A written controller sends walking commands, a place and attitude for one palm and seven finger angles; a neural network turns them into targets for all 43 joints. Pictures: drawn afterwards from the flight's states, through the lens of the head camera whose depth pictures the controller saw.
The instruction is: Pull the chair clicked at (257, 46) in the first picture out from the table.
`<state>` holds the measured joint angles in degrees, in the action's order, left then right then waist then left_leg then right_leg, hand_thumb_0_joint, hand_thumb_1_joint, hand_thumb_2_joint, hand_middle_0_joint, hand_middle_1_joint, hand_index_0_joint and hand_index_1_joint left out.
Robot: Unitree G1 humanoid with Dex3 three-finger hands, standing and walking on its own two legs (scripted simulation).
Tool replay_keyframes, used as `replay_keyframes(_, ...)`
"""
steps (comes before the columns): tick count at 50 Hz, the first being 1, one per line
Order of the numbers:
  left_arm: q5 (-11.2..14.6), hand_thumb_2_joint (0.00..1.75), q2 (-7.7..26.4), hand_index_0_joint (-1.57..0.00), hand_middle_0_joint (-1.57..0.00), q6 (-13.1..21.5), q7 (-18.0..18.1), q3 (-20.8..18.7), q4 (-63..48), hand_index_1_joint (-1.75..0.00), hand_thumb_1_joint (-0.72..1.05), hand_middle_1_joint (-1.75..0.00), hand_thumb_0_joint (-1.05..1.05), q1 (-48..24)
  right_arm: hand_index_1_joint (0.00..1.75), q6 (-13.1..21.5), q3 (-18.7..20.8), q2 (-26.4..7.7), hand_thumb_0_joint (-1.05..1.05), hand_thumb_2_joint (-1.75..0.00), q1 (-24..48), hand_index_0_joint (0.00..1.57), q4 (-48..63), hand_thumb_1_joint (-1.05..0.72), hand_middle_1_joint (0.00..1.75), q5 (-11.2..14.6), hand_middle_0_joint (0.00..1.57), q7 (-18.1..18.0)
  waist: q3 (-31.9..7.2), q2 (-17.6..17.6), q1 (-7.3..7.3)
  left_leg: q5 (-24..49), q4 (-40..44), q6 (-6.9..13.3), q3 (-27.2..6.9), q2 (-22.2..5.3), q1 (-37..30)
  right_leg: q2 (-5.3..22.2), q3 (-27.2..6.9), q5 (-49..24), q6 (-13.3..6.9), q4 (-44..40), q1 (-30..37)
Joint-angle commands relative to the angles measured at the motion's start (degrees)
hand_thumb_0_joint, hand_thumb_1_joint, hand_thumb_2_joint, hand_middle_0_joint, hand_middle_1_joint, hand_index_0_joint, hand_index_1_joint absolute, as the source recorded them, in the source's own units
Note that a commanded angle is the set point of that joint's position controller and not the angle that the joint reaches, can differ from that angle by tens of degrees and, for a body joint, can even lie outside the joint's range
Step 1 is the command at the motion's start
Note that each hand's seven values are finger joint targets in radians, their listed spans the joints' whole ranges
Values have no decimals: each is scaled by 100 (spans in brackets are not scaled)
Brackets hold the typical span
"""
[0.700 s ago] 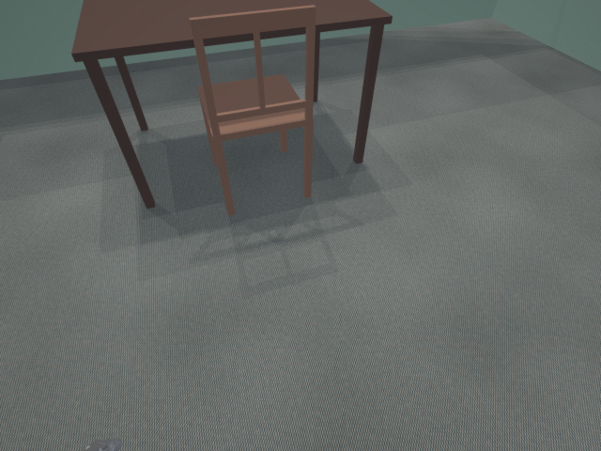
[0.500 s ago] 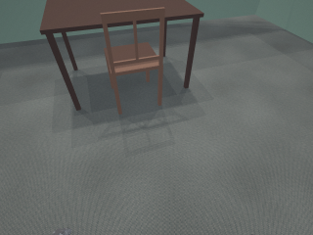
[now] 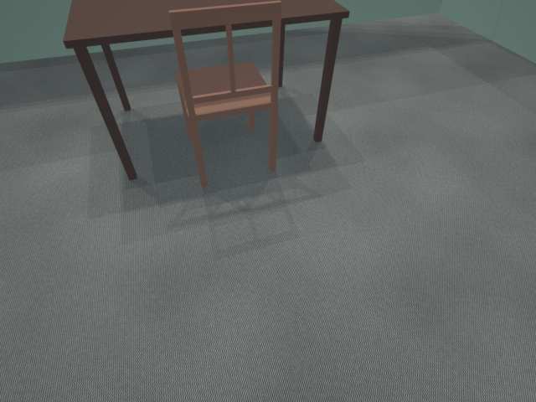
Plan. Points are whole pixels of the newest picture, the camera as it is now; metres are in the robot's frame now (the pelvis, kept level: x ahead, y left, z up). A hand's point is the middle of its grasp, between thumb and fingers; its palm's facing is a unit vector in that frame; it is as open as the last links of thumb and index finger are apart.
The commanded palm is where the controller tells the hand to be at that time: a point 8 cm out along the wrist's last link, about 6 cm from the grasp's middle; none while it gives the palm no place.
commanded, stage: stand and wait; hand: left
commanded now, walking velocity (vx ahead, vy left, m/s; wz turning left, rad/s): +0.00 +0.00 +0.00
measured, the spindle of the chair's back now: (230, 59) +1.34 +0.22 -0.11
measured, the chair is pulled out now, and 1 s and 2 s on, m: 0.00 0.00 0.00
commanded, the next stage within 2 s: look at it before walking up in 0.12 s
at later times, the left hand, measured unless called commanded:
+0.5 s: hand out of the picture +0.09 +0.25 -0.15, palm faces -0.04 -0.94 -0.33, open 7.4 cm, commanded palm none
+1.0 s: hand out of the picture +0.07 +0.24 -0.17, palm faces -0.05 -0.95 -0.30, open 7.4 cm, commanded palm none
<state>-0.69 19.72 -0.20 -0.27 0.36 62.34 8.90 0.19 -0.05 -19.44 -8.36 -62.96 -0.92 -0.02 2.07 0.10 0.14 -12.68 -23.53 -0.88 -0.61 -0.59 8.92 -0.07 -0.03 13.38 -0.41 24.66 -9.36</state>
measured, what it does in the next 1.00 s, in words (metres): stands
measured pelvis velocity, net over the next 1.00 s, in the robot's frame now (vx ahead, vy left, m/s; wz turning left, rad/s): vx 0.02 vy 0.00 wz -0.05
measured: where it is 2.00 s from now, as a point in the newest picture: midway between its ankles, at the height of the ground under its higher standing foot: (288, 369)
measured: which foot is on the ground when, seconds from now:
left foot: down 0.00-1.00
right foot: down 0.00-1.00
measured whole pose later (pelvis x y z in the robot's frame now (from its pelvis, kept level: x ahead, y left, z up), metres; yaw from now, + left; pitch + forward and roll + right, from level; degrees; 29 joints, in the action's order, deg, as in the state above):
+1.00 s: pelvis +0.02 +0.00 +0.00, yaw -3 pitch -2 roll +0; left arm -1.3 17.4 -1.4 -0.5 -0.1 61.6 12.5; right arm -0.4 0.0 -16.9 -9.3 -62.5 -1.5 0.0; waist -0.1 0.2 -0.8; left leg -16.5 -26.1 -0.5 2.0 -1.5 8.3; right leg -1.0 -2.5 16.2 -0.6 26.9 -9.7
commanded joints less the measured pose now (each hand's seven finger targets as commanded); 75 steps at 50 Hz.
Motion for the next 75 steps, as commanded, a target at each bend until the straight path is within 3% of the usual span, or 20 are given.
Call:
replay_keyframes(1, 16, 90, 1163, -20, -20, 141, 80, -227, -408, -30, 90, -30, 0, -301, 30, 167, 213, -1153, 0, -90, 347, 20, 368, -90, 30, 31, 20, -76, -363, 37, -24, 613, 407, 251, -475, -587, -25, 666, -636, -425, -162, -548, -51)
replay_keyframes(42, 7, 90, 1161, -20, -20, 164, 96, -209, -373, -30, 90, -30, 0, -282, 30, 166, 196, -1157, 0, -90, 452, 20, 282, -90, 30, 52, 20, -76, -366, 43, -30, 1052, 538, 228, -417, -647, -292, 699, -584, -1068, -116, -641, 132)
replay_keyframes(44, 7, 90, 488, -20, -20, 38, 110, -81, -223, -30, 90, -30, 0, 116, 30, 70, 49, -469, 0, -90, 79, 20, 140, -90, 30, 0, 20, -57, -429, 62, -27, 316, 380, 111, -208, -609, -345, 619, -623, -223, -58, -592, 20)
replay_keyframes(48, -67, 90, 514, -20, -20, -93, -19, -208, -416, -30, 90, -30, 0, 381, 30, -13, 178, -546, 0, -90, -187, 20, 270, -90, 30, -56, 20, -33, 467, 93, -32, -1997, 341, 215, -204, -615, 391, 352, -975, 1953, -237, -513, -865)
replay_keyframes(51, -72, 90, 359, -20, -20, -41, -88, -287, -624, -30, 90, -30, 0, 601, 30, 57, 287, -643, 0, -90, -492, 20, 404, -90, 30, -46, 20, -51, 563, -244, 27, -2392, 350, 468, -537, -944, 207, 82, -871, 1949, -319, 207, -1442)
replay_keyframes(53, -62, 90, 85, -20, -20, 38, -123, -308, -741, -30, 90, -30, 0, 662, 30, 132, 376, -768, 0, -90, -767, 20, 425, -90, 30, -40, 20, -77, 491, -783, 82, -2359, 729, 780, -1114, -1513, -149, -217, -295, 1384, -222, 1226, -1844)
replay_keyframes(54, -55, 90, -49, -20, -20, 78, -138, -318, -822, -30, 90, -30, 0, 610, 30, 181, 427, -798, 0, -90, -850, 20, 435, -90, 30, -22, 20, -83, 453, -1095, 96, -1944, 837, 965, -1253, -1857, -359, -153, 64, 1197, -139, 1627, -2012)
replay_keyframes(56, -59, 90, -165, -20, -20, 144, -163, -345, -918, -30, 90, -30, 0, 476, 30, 231, 433, -641, 0, -90, -935, 20, 429, -90, 30, -31, 20, -84, 500, -909, 111, -787, 580, 1062, -971, -1994, -322, 118, 189, 1453, -85, 1682, -1928)
replay_keyframes(57, -65, 90, -243, -20, -20, 183, -171, -360, -824, -30, 90, -30, 0, 741, 30, 243, 408, -553, 0, -90, -849, 20, 421, -90, 30, -45, 20, -91, 401, -775, -43, -144, 85, 897, -523, -1827, -114, 122, 303, 1246, -101, 1245, -1378)
replay_keyframes(58, -81, 90, -257, -20, -20, 211, -164, -396, -604, -30, 90, -30, 0, 1334, 30, 242, 379, -429, 0, -90, -676, 20, 457, -90, 30, -44, 20, -90, 225, -405, -347, 11, -842, 597, 58, -1432, 585, 55, 321, 661, -186, 538, -218)
replay_keyframes(59, -116, 90, 179, -20, -20, 284, -100, -508, -329, -30, 90, -30, 0, 2149, 30, 266, 308, -73, 0, -90, -468, 20, 635, -90, 30, 17, 20, -57, -29, 1019, -663, -255, -2718, 193, 905, -703, 2011, 918, -1330, 470, -588, -281, 1164)
replay_keyframes(60, -25, 90, 600, -20, -20, 340, 9, -570, -103, -30, 90, -30, 0, 2908, 30, 326, 238, 149, 0, -90, 117, 20, 987, -90, 30, 18, 20, -5, 89, 2151, -874, -2004, -3936, 24, 987, -207, 3302, 2029, -3271, -600, -1104, -1046, 1581)
replay_keyframes(61, -14, 90, 441, -20, -20, 343, 91, -529, -23, -30, 90, -30, 0, 3055, 30, 349, 257, 57, 0, -90, 556, 20, 1066, -90, 30, -6, 20, -21, 277, 1496, -970, -1917, -4391, 57, 349, -421, 3557, 2107, -3511, -1217, -1380, -1035, 1419)
replay_keyframes(62, -49, 90, 237, -20, -20, 338, 119, -474, -65, -30, 90, -30, 0, 2812, 30, 354, 280, 162, 0, -90, 603, 20, 1054, -90, 30, -2, 20, -19, 484, 700, -753, -1576, -4605, 27, 246, -560, 3709, 2051, -3231, -1298, -1561, -929, 1301)
replay_keyframes(63, -70, 90, 115, -20, -20, 342, 137, -433, -160, -30, 90, -30, 0, 2496, 30, 335, 293, 251, 0, -90, 436, 20, 979, -90, 30, -22, 20, -3, 473, 323, -528, -1320, -4503, -3, 175, -680, 3607, 1936, -2801, -1015, -1497, -896, 1081)
replay_keyframes(64, -84, 90, -10, -20, -20, 361, 137, -402, -218, -30, 90, -30, 0, 2269, 30, 292, 303, 320, 0, -90, 301, 20, 884, -90, 30, -41, 20, 25, 431, 182, -375, -1045, -4359, -60, 244, -703, 3363, 1762, -2406, -846, -1363, -984, 773)
replay_keyframes(66, -95, 90, -90, -20, -20, 410, 143, -401, -279, -30, 90, -30, 0, 1969, 30, 223, 336, 458, 0, -90, 26, 20, 796, -90, 30, -32, 20, 74, 404, 386, -149, -639, -3933, -137, 362, -700, 3025, 1509, -1839, -741, -1223, -1166, 387)
replay_keyframes(71, -91, 90, -170, -20, -20, 455, 159, -403, -133, -30, 90, -30, 0, 1994, 30, 222, 355, 656, 0, -90, 307, 20, 1017, -90, 30, 12, 20, 176, 541, 708, -134, 92, -2661, -128, 601, -576, 2669, 1136, -1162, -1125, -962, -1278, 220)
replay_keyframes(74, -89, 90, -150, -20, -20, 428, 168, -436, -80, -30, 90, -30, 0, 1993, 30, 293, 337, 691, 0, -90, 487, 20, 1112, -90, 30, 31, 20, 190, 545, 835, -191, 120, -1813, 6, 729, -398, 1920, 1068, -1037, -1537, -819, -1104, 137)
replay_keyframes(75, -95, 90, -112, -20, -20, 419, 165, -461, -67, -30, 90, -30, 0, 1936, 30, 317, 358, 649, 0, -90, 349, 20, 1087, -90, 30, 33, 20, 174, 433, 824, -121, 91, -1606, 47, 782, -330, 1541, 1085, -991, -1675, -796, -924, 137)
